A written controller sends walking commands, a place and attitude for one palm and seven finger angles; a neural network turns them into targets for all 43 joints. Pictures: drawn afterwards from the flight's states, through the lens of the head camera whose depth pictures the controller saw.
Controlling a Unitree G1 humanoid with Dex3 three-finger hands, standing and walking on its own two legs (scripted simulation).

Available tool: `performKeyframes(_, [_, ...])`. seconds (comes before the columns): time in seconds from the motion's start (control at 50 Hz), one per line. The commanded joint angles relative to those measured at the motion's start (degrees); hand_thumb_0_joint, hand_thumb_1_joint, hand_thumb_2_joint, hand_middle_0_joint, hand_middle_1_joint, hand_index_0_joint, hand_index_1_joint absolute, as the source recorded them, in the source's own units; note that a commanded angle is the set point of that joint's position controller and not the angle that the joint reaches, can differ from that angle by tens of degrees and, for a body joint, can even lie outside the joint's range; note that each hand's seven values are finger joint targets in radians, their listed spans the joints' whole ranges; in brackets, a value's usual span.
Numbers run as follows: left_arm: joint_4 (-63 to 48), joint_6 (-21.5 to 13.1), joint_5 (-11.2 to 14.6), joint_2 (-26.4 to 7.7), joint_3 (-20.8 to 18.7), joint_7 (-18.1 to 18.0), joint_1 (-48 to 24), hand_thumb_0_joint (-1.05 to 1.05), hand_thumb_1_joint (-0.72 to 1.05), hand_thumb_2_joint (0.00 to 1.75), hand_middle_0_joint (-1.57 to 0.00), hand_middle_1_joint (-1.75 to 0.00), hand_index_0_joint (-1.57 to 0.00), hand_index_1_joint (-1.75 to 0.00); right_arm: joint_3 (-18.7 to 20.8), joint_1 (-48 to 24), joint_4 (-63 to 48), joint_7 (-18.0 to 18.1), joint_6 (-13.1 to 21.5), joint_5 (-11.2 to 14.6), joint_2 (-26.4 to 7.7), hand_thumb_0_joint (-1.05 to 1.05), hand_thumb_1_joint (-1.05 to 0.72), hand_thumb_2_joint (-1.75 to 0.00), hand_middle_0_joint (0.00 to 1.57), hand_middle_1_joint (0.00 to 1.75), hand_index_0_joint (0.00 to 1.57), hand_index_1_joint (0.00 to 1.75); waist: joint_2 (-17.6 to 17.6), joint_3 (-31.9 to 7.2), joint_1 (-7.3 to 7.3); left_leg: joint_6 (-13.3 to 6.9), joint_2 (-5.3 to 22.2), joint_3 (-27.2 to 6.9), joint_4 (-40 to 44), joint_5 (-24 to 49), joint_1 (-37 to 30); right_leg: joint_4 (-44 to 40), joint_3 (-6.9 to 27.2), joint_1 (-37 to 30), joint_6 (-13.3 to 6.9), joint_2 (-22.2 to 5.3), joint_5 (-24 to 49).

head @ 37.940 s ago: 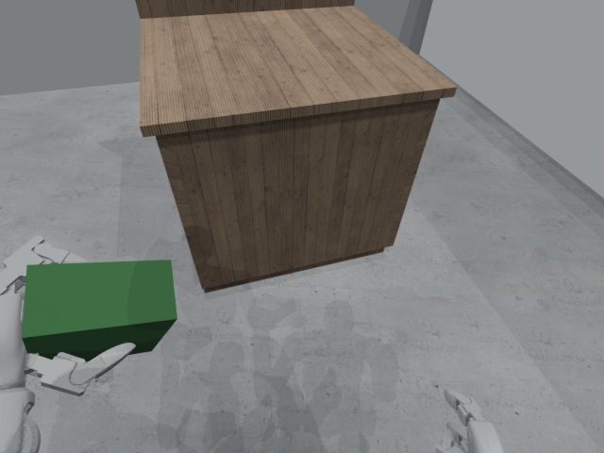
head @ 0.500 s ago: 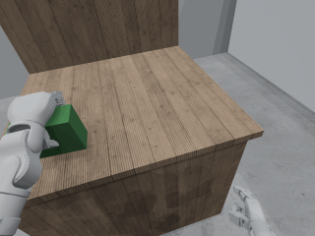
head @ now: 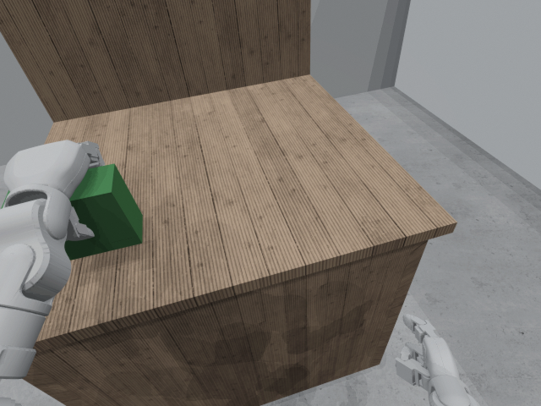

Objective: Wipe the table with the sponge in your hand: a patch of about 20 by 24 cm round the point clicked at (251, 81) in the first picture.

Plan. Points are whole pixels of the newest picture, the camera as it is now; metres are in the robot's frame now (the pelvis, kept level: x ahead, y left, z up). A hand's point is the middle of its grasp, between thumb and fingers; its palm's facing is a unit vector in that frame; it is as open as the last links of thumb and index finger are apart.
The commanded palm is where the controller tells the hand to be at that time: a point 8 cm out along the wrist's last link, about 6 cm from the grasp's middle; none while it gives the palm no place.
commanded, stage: bring the sponge back beside the body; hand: left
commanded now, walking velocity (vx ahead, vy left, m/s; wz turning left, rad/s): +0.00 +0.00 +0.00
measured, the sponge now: (86, 223) +0.29 +0.34 +0.15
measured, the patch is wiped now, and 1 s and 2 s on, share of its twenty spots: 1.00 1.00 1.00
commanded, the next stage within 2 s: step back with the hand held close in 1.60 s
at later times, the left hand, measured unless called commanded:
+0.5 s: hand (70, 215) +0.26 +0.32 +0.19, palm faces +0.16 -0.06 -0.99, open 10.1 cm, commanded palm +0.21 +0.31 +0.27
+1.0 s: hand (80, 248) +0.22 +0.28 +0.18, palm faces +0.20 -0.13 -0.97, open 10.1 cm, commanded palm +0.17 +0.28 +0.27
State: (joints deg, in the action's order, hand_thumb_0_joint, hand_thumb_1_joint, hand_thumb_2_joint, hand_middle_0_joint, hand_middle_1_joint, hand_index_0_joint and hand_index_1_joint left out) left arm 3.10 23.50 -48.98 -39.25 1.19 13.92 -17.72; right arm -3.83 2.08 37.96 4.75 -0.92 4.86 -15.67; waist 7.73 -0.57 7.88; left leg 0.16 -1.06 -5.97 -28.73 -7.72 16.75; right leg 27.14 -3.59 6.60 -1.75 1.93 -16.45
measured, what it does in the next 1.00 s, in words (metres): stands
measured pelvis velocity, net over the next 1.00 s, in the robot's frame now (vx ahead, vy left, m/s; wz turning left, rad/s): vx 0.00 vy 0.00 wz -0.02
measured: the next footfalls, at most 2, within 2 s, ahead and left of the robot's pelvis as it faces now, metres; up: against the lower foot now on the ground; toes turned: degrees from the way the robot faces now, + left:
none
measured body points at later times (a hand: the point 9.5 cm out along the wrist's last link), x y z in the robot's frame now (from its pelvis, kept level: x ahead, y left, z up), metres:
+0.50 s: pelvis +0.01 +0.00 +0.00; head -0.02 -0.04 +0.45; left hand +0.25 +0.32 +0.24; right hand +0.27 -0.19 -0.07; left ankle +0.09 +0.11 -0.73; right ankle -0.01 -0.11 -0.73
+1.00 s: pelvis +0.00 +0.00 +0.00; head -0.04 -0.05 +0.44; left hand +0.20 +0.29 +0.23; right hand +0.26 -0.18 -0.06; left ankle +0.09 +0.11 -0.73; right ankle -0.01 -0.11 -0.73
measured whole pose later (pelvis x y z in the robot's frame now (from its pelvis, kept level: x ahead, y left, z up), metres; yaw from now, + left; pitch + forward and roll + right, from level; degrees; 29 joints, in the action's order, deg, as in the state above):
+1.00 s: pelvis +0.00 +0.00 +0.00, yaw -1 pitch -5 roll -2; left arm -22.6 27.5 -42.8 -35.5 -1.6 8.6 5.6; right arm -4.6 1.5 35.2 4.7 -1.2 4.4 -14.6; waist 8.4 -2.0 9.3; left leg 0.5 -0.4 -5.0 -30.2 -8.8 16.0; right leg 28.7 -2.5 6.3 -1.9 2.5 -17.2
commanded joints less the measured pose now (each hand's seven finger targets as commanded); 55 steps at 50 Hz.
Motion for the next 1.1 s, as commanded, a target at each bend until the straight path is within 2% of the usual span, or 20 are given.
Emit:
performKeyframes(0.0, [-10.3,-1.3,-1.6,-17.0,-9.8,-2.7,-21.6,0.0,0.1,1.3,-1.2,-1.6,-1.2,-1.6,1.9,-11.8,-9.9,0.2,3.7,-0.2,-5.5,0.0,-0.9,-0.9,0.2,0.3,0.2,0.3,-1.2,-13.7,-0.88,-2.4,-1.7,1.6,3.5,0.3,-10.0,-6.2,2.1,4.2,-2.6,0.2,4.3])
performKeyframes(0.04, [-12.3,-1.5,-1.6,-19.6,-12.6,-2.6,-18.7,0.0,0.1,1.3,-1.2,-1.6,-1.2,-1.6,2.0,-12.1,-10.6,0.0,3.5,-0.3,-5.7,0.0,-0.9,-0.9,0.2,0.3,0.2,0.3,-0.6,-15.0,-0.19,-2.5,-1.7,1.6,3.1,1.3,-10.2,-6.0,3.1,3.1,-2.8,0.3,5.1])
performKeyframes(0.14, [-21.7,-1.8,0.3,-19.5,-15.7,-3.7,-10.2,0.0,0.1,1.3,-1.2,-1.6,-1.2,-1.6,1.9,-13.2,-12.3,-1.0,3.1,-0.6,-5.0,0.0,-0.9,-0.9,0.2,0.3,0.2,0.3,0.9,-16.2,1.11,-2.3,-1.7,1.7,2.0,6.1,-10.1,-4.3,3.0,1.3,-3.0,0.2,10.5])
performKeyframes(0.2, [-23.4,-0.6,2.1,-17.8,-16.4,-4.9,-3.5,0.0,0.1,1.3,-1.2,-1.6,-1.2,-1.6,1.9,-12.8,-12.3,-1.4,2.5,-0.9,-4.8,0.0,-0.9,-0.9,0.2,0.3,0.2,0.3,-1.7,-13.4,1.28,-2.1,-1.6,2.3,1.4,6.7,-8.8,-4.3,2.3,2.4,-2.3,0.0,12.2])
performKeyframes(0.3, [-21.7,1.2,2.5,-17.1,-15.6,-6.2,-6.4,0.0,0.1,1.3,-1.2,-1.6,-1.2,-1.6,1.9,-13.0,-11.8,-0.6,1.8,-0.5,-5.3,0.0,-0.9,-0.9,0.2,0.3,0.2,0.3,-3.4,-10.8,0.36,-2.0,-1.3,2.4,1.9,3.6,-8.9,-5.6,2.7,4.9,-1.8,0.3,8.0])
performKeyframes(0.34, [-23.2,1.6,2.2,-16.3,-14.2,-6.1,-8.7,0.0,0.1,1.3,-1.2,-1.6,-1.2,-1.6,1.6,-14.8,-12.4,-0.3,2.4,0.0,-5.0,0.0,-0.9,-0.9,0.2,0.3,0.2,0.3,-0.9,-10.3,0.11,-2.0,-1.2,1.9,2.5,2.0,-9.6,-5.9,3.6,5.8,-2.4,0.7,5.6])
performKeyframes(0.4, [-23.1,1.6,2.2,-13.4,-10.9,-6.0,-7.5,0.0,0.1,1.3,-1.2,-1.6,-1.2,-1.6,1.7,-13.8,-11.9,-0.1,2.8,-0.2,-4.9,0.0,-0.9,-0.9,0.2,0.3,0.2,0.3,-0.8,-10.9,-0.24,-1.9,-1.3,1.8,2.6,2.0,-9.9,-5.7,2.2,5.5,-2.1,0.3,5.8])
performKeyframes(0.48, [-28.2,1.3,1.7,-13.1,-10.2,-5.6,-5.2,0.0,0.1,1.3,-1.2,-1.6,-1.2,-1.6,1.5,-14.4,-12.5,-0.1,3.6,-0.4,-4.4,0.0,-0.9,-0.9,0.2,0.3,0.2,0.3,0.1,-13.0,0.08,-2.0,-1.2,1.5,2.4,2.6,-10.9,-5.0,2.2,4.9,-2.3,0.3,5.9])
performKeyframes(0.54, [-33.0,1.4,1.4,-16.1,-13.6,-6.1,-1.9,0.0,0.1,1.3,-1.2,-1.6,-1.2,-1.6,1.4,-15.9,-13.1,-0.3,3.9,-0.4,-4.4,0.0,-0.9,-0.9,0.2,0.3,0.2,0.3,2.4,-13.9,1.09,-2.0,-1.0,1.0,2.5,3.0,-10.8,-4.4,3.6,3.7,-3.0,0.8,6.3])
performKeyframes(0.6, [-32.9,1.4,1.7,-16.7,-15.7,-7.6,0.5,0.0,0.1,1.3,-1.2,-1.6,-1.2,-1.6,1.2,-14.5,-12.3,-0.5,3.0,-1.1,-4.3,0.0,-0.9,-0.9,0.2,0.3,0.2,0.3,-0.5,-13.1,1.41,-1.7,-1.1,1.6,2.3,4.2,-9.8,-4.6,2.2,3.7,-2.5,0.7,6.9])
performKeyframes(0.64, [-35.7,1.9,1.8,-18.5,-18.0,-8.5,-0.1,0.0,0.1,1.3,-1.2,-1.6,-1.2,-1.6,1.2,-16.2,-13.1,-0.6,3.1,-0.7,-4.2,0.0,-0.9,-0.9,0.2,0.3,0.2,0.3,2.4,-13.5,2.02,-1.6,-1.0,1.2,2.5,3.8,-10.2,-4.5,4.3,3.3,-3.3,1.2,6.2])
performKeyframes(0.7, [-32.6,2.4,3.5,-14.8,-16.1,-9.3,2.9,0.0,0.1,1.3,-1.2,-1.6,-1.2,-1.6,1.2,-15.1,-12.5,-0.6,2.2,-0.8,-4.0,0.0,-0.9,-0.9,0.2,0.3,0.2,0.3,-0.6,-10.5,1.56,-1.2,-0.9,1.9,2.4,2.9,-9.4,-5.6,2.6,5.0,-2.4,0.8,5.3])
performKeyframes(0.74, [-33.4,3.0,4.2,-13.1,-14.9,-8.9,2.8,0.0,0.1,1.3,-1.2,-1.6,-1.2,-1.6,1.0,-16.8,-13.4,-0.4,2.5,-0.1,-3.8,0.0,-0.9,-0.9,0.2,0.3,0.2,0.3,1.0,-9.5,1.36,-1.2,-0.7,1.7,2.9,1.2,-9.6,-5.8,4.0,5.7,-2.7,1.2,4.0])
performKeyframes(0.8, [-31.3,3.2,5.4,-10.1,-12.3,-8.4,6.2,0.0,0.1,1.3,-1.2,-1.6,-1.2,-1.6,1.2,-15.4,-13.0,-0.2,2.3,-0.2,-4.1,0.0,-0.9,-0.9,0.2,0.3,0.2,0.3,-2.6,-8.6,0.82,-1.3,-0.6,2.1,2.8,0.0,-9.1,-6.2,2.3,6.5,-1.7,0.5,3.9])
performKeyframes(0.84, [-33.8,3.5,5.1,-8.7,-10.7,-7.8,5.7,0.0,0.1,1.3,-1.2,-1.6,-1.2,-1.6,0.9,-16.9,-14.0,0.0,3.0,0.4,-3.7,0.0,-0.9,-0.9,0.2,0.3,0.2,0.3,-1.8,-8.1,0.32,-1.5,-0.4,1.7,3.2,-1.7,-9.5,-6.2,3.5,7.2,-2.1,0.8,2.3])
performKeyframes(0.88, [-34.2,3.1,5.2,-9.1,-10.8,-7.9,7.5,0.0,0.1,1.3,-1.2,-1.6,-1.2,-1.6,1.1,-15.5,-13.8,0.2,3.3,-0.2,-3.8,0.0,-0.9,-0.9,0.2,0.3,0.2,0.3,-3.3,-8.2,0.5,-1.5,-0.6,2.0,2.6,-1.7,-8.9,-6.0,2.6,7.1,-1.6,0.3,2.3])
performKeyframes(0.96, [-42.4,2.1,3.6,-12.8,-13.2,-9.0,6.6,0.0,0.1,1.3,-1.2,-1.6,-1.2,-1.6,1.1,-15.7,-14.6,0.5,4.4,-0.7,-3.5,0.0,-0.9,-0.9,0.2,0.3,0.2,0.3,0.3,-11.7,1.29,-1.7,-1.0,2.1,2.2,-1.3,-9.7,-5.1,3.5,5.7,-2.1,0.4,1.1])
performKeyframes(1.02, [-42.5,1.4,3.1,-15.0,-16.3,-10.4,9.9,0.0,0.1,1.3,-1.2,-1.6,-1.2,-1.6,1.3,-14.9,-13.7,0.3,4.1,-1.4,-3.7,0.0,-0.9,-0.9,0.2,0.3,0.2,0.3,0.4,-10.4,1.89,-1.5,-1.1,2.3,2.1,-0.7,-9.3,-5.4,3.7,6.1,-2.2,0.6,0.9])
performKeyframes(1.04, [-44.3,1.6,2.7,-16.6,-17.6,-10.7,9.2,0.0,0.1,1.3,-1.2,-1.6,-1.2,-1.6,1.3,-15.8,-14.2,0.3,4.4,-0.9,-3.7,0.0,-0.9,-0.9,0.2,0.3,0.2,0.3,3.2,-9.6,1.94,-1.5,-1.0,2.0,2.5,-2.0,-9.3,-5.6,5.8,6.2,-2.9,1.3,-0.4])
performKeyframes(1.08, [-42.0,1.1,3.6,-14.9,-17.6,-11.9,11.3,0.0,0.1,1.3,-1.2,-1.6,-1.2,-1.6,1.5,-14.6,-13.6,0.2,4.3,-1.4,-3.3,0.0,-0.9,-0.9,0.2,0.3,0.2,0.3,0.9,-8.5,2.09,-1.2,-0.9,2.6,1.9,-1.2,-8.7,-5.9,4.6,6.9,-2.5,0.9,-0.2])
